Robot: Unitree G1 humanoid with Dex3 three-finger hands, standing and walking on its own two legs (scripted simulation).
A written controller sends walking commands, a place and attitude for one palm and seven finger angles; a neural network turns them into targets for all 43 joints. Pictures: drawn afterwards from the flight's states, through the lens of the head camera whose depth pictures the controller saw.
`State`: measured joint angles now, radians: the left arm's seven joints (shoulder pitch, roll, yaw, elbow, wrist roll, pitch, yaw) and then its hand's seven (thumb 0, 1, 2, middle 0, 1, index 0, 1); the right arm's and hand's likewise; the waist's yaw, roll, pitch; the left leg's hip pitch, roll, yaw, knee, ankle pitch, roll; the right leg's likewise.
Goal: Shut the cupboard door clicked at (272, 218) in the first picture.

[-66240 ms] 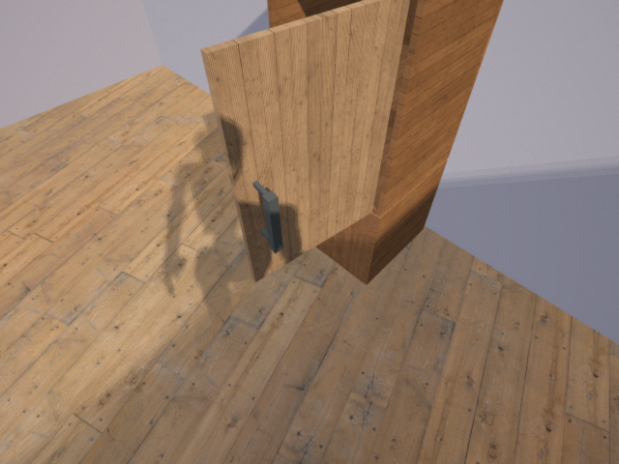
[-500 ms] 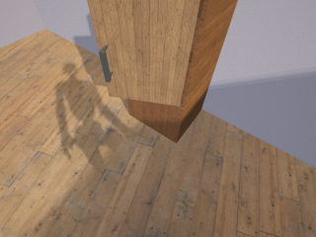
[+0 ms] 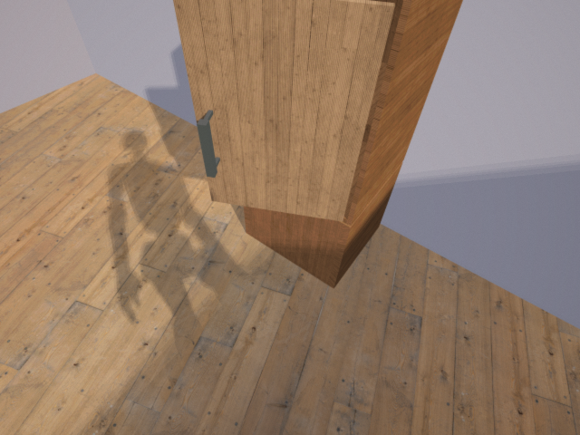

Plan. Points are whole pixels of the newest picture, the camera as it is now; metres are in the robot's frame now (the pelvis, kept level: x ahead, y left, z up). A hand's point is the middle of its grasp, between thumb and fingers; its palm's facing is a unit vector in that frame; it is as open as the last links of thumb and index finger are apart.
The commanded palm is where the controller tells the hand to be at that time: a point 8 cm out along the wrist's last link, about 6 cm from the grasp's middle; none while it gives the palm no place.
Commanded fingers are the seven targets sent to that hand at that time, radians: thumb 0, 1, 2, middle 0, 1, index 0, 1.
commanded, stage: take the last steps up to it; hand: left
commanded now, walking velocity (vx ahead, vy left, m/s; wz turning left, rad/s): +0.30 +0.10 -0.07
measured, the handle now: (210, 144) +0.77 +0.24 -0.09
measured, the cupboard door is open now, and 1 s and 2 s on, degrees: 26 26 26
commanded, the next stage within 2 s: come to a stop and stand still in 0.56 s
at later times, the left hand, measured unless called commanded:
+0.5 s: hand (180, 403) +0.19 +0.18 -0.15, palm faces +0.07 -0.97 -0.23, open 7.2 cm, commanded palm none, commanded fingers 0.00 0.90 0.90 -0.20 -0.30 -0.20 -0.30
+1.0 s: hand (159, 344) +0.29 +0.25 -0.17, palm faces +0.01 -0.97 -0.24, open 7.4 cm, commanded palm none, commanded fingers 0.00 0.90 0.90 -0.20 -0.30 -0.20 -0.30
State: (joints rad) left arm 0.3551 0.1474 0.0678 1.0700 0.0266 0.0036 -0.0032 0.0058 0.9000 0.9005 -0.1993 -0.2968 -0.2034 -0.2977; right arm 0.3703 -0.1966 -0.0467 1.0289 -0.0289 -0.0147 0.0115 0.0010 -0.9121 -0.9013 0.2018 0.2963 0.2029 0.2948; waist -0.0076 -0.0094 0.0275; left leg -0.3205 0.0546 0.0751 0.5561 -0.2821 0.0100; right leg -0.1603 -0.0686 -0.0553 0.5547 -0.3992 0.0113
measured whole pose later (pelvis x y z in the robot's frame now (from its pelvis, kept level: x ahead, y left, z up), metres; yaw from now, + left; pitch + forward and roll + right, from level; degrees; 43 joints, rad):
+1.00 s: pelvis +0.24 +0.05 +0.01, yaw -4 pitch -1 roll -1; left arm 0.21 0.21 0.08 1.01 0.02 0.07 0.01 0.01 0.91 0.90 -0.20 -0.30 -0.20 -0.30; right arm 0.12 -0.17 -0.03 1.01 -0.03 0.02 -0.05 -0.01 -0.94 -0.90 0.21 0.30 0.21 0.30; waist 0.01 0.00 0.11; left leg -0.28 0.09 0.14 0.51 -0.21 0.01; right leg -0.43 0.00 -0.02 0.94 -0.46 0.01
